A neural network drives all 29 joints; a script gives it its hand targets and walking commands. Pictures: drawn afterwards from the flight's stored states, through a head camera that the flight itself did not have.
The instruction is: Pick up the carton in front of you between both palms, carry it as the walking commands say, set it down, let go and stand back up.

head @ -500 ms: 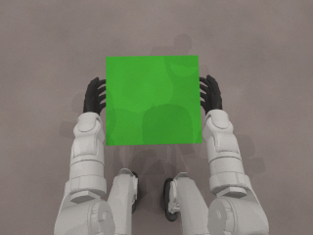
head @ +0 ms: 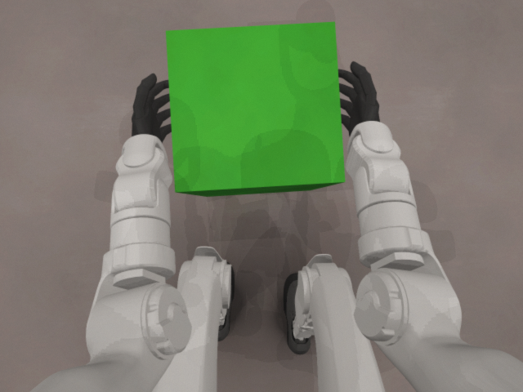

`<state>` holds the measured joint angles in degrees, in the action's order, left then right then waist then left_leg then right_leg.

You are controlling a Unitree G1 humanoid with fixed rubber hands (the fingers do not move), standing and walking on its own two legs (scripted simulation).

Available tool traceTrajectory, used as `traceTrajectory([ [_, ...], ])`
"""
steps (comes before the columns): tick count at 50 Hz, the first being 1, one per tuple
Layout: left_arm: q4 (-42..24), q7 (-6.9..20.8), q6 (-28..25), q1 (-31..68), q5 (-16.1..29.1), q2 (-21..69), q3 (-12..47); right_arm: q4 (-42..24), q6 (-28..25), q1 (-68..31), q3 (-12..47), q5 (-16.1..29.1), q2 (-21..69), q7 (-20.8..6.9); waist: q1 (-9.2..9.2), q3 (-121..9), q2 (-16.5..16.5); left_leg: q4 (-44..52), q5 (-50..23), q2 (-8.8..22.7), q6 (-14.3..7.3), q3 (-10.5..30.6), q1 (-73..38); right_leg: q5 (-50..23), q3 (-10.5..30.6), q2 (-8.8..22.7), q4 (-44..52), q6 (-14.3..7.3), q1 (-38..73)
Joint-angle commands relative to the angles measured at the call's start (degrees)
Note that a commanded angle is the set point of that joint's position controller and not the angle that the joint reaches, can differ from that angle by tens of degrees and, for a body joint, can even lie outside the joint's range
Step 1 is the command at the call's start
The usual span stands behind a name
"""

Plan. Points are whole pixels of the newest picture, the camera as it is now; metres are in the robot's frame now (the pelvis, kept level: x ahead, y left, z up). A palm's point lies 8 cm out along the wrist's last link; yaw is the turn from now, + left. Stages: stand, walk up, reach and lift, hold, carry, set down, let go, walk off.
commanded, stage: set down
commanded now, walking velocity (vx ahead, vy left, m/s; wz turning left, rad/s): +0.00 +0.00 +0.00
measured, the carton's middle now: (255, 130) +0.49 +0.04 -0.16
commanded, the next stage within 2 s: none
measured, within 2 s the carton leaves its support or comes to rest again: rests again in 1.26 s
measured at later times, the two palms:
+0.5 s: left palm (170, 141) +0.49 +0.20 -0.25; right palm (325, 127) +0.53 -0.10 -0.25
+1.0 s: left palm (173, 138) +0.52 +0.21 -0.31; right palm (315, 133) +0.55 -0.09 -0.32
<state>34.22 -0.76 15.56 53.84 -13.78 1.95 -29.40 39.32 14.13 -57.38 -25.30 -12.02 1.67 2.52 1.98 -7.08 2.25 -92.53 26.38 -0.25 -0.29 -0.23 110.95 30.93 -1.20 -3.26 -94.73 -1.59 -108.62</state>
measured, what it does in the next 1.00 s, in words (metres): lowers itself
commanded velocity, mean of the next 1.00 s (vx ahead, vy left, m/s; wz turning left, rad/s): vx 0.00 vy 0.00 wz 0.00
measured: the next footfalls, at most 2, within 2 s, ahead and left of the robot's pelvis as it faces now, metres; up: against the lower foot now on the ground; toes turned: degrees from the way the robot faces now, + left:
none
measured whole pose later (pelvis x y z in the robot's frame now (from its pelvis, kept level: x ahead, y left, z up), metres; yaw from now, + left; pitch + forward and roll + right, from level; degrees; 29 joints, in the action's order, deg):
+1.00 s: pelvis -0.01 +0.00 -0.16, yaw -1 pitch +41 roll +1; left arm 49.3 -3.0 14.1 78.1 -2.3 -11.1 -23.8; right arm 54.0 12.5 -81.8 -13.5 -1.8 -12.1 7.5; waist 5.7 16.2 0.2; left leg -123.9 32.7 -1.7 0.7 -0.5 131.7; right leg 37.2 -1.2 -4.6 -126.6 -1.2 -129.8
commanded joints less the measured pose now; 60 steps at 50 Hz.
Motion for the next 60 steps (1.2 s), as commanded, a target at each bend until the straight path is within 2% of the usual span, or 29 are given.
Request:
traceTrajectory([
  [1, 2.5, 10.4, -0.1, 35.3, 6.3, 48.5, 29.8, 3.7, 0.2, -32.3, 27.9, 5.6, 51.0, -10.3, 2.06, -55.5, -1.1, 2.7, -17.6, -8.3, 2.0, -0.5, -34.9, -14.5, 0.9, -7.8, 6.1, 2.6, 21.2],
  [14, 4.0, 11.2, 1.0, 46.9, 8.5, 44.2, 28.1, 7.0, 1.4, -43.2, 27.3, 7.9, 46.9, -10.7, 3.04, -53.0, -0.3, -7.4, -15.0, -7.3, 1.5, -1.6, -25.8, -12.0, 0.0, -7.3, -4.3, 2.0, 13.4],
  [27, 4.5, 12.0, -0.1, 56.3, 13.6, 37.6, 29.2, 8.3, 0.2, -52.5, 30.5, 12.9, 40.8, -10.3, 4.81, -50.9, 0.8, -18.0, -17.2, -5.5, 1.2, -2.7, -22.5, -14.2, -0.3, -6.1, -15.0, 1.4, 13.2],
  [31, 7.9, 12.4, -0.5, 54.4, 15.8, 39.8, 28.8, 5.6, -1.1, -56.0, 32.1, 14.1, 39.1, -10.0, 4.01, -50.5, 2.2, -21.0, -20.4, -5.4, 1.2, -2.3, -22.6, -16.8, -0.7, -5.7, -17.7, 1.3, 13.4],
  [37, 10.4, 13.3, -0.4, 52.7, 17.0, 41.1, 28.3, 6.3, -1.4, -54.5, 31.9, 13.7, 40.1, -10.2, 3.17, -48.1, 3.2, -23.2, -21.0, -5.6, 1.2, -2.4, -18.6, -19.3, -0.3, -5.4, -19.9, 1.0, 14.5],
  [40, 10.2, 13.3, -0.9, 52.9, 17.2, 40.7, 28.2, 7.0, -1.7, -54.2, 31.9, 14.1, 40.3, -10.4, 3.57, -47.0, 2.9, -23.9, -21.0, -5.7, 1.3, -2.4, -16.4, -20.2, 0.2, -5.4, -20.9, 0.9, 14.3],
  [41, 10.9, 13.1, -1.2, 54.0, 16.9, 39.3, 27.3, 7.8, -1.9, -54.0, 31.5, 14.1, 40.2, -10.4, 3.49, -45.6, 3.1, -24.5, -19.6, -5.6, 1.0, -2.1, -16.7, -16.5, 0.6, -5.4, -20.5, 0.7, 9.9],
  [42, 11.8, 13.1, -1.2, 53.4, 16.1, 39.4, 27.0, 9.8, -1.9, -53.9, 30.8, 13.6, 38.7, -10.5, 4.52, -42.3, 2.2, -23.9, -18.5, -5.5, 1.6, -2.5, -13.4, -17.0, 1.1, -5.1, -20.6, 0.6, 10.8],
  [45, 8.0, 12.9, -2.2, 54.3, 17.4, 39.8, 28.1, 7.9, -2.7, -54.8, 32.2, 15.2, 39.8, -10.3, 4.93, -47.6, 2.9, -24.3, -21.3, -5.8, 1.7, -2.6, -14.1, -21.8, 0.7, -5.4, -22.6, 0.8, 15.2],
  [46, 8.5, 12.8, -2.4, 54.3, 17.9, 39.8, 28.4, 7.8, -3.0, -55.5, 32.9, 15.8, 39.5, -10.1, 5.03, -47.7, 3.4, -24.5, -22.0, -5.8, 1.6, -2.4, -14.5, -22.1, 0.4, -5.5, -22.9, 0.8, 15.0],
  [49, 11.3, 12.8, -2.6, 53.8, 17.7, 39.0, 27.2, 8.8, -3.5, -56.2, 32.4, 15.6, 37.9, -9.8, 4.81, -43.3, 4.6, -24.9, -19.9, -5.8, 1.5, -2.0, -13.0, -19.2, 0.3, -5.3, -23.0, 0.8, 12.3],
  [54, 14.3, 13.1, -2.8, 53.4, 16.1, 37.1, 24.4, 12.5, -3.5, -54.4, 29.1, 13.7, 35.5, -10.2, 4.40, -35.9, 4.6, -25.1, -15.3, -5.5, 1.3, -1.6, -10.0, -14.3, 0.6, -5.0, -22.9, 0.4, 7.9],
  [60, 17.3, 13.6, -3.4, 53.7, 15.6, 35.6, 22.1, 13.5, -3.9, -55.1, 27.7, 13.1, 33.4, -10.7, 4.33, -30.6, 4.7, -26.1, -13.7, -5.4, 0.7, -1.0, -8.2, -12.3, 0.9, -4.8, -23.6, 0.1, 4.5],
])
